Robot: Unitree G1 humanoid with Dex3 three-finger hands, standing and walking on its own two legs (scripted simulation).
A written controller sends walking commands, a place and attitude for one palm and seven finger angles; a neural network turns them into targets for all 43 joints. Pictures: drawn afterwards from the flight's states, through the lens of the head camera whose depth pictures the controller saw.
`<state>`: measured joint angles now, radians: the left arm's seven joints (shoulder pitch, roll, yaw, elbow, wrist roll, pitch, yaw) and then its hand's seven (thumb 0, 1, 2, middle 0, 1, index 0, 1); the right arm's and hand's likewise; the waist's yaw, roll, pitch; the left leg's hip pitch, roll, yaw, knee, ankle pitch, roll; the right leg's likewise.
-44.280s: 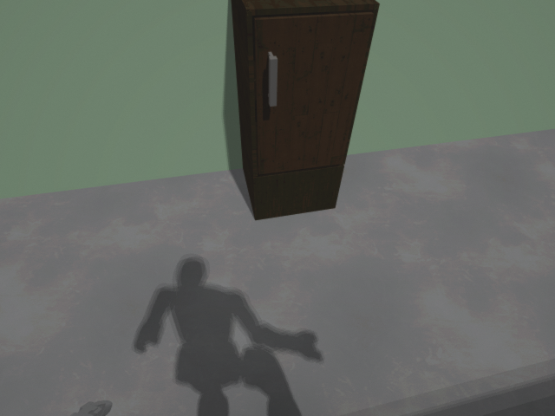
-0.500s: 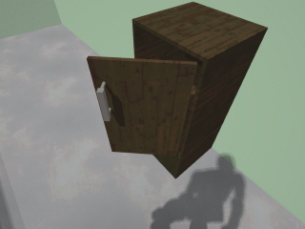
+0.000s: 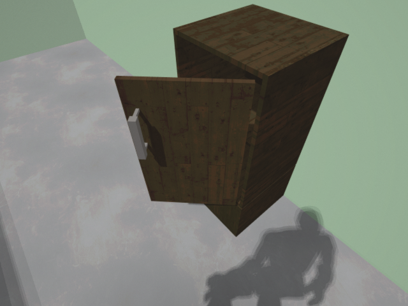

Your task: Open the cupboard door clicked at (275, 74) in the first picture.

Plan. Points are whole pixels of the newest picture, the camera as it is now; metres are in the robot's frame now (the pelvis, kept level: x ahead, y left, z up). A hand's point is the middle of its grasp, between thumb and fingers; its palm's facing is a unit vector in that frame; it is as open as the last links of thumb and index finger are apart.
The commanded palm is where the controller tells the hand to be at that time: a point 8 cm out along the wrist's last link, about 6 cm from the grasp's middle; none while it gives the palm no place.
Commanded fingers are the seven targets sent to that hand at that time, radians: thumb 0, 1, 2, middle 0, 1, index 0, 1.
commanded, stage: come to a stop and stand still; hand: left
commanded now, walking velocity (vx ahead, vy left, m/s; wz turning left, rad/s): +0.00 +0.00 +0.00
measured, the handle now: (139, 134) +0.59 +0.23 -0.03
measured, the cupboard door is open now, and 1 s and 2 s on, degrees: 46 46 46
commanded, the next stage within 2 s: look again from close up in 0.38 s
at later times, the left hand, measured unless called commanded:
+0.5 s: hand out of the picture +0.00 +0.15 -0.17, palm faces +0.01 -0.98 -0.18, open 7.3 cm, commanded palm none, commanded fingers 0.00 0.90 0.90 -0.20 -0.30 -0.20 -0.30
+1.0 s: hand out of the picture +0.03 +0.15 -0.17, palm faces +0.02 -0.98 -0.20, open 7.3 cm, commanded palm none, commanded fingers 0.00 0.90 0.90 -0.20 -0.30 -0.20 -0.30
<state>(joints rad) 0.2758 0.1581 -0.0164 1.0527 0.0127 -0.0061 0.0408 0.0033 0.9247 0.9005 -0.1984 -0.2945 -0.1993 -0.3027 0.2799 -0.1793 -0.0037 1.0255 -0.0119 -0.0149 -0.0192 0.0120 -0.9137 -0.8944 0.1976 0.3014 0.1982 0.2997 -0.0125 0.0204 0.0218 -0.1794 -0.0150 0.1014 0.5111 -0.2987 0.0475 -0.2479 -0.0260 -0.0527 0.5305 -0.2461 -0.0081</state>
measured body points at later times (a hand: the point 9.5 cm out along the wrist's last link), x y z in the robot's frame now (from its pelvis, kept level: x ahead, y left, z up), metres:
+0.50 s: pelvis +0.00 -0.02 +0.01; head +0.02 -0.02 +0.45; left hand +0.00 +0.20 -0.15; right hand -0.02 -0.23 -0.16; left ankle -0.01 +0.09 -0.73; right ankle +0.03 -0.11 -0.73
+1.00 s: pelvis +0.03 -0.02 +0.01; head +0.05 -0.02 +0.46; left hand +0.03 +0.20 -0.15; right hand +0.04 -0.24 -0.16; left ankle -0.01 +0.09 -0.73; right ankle +0.03 -0.11 -0.73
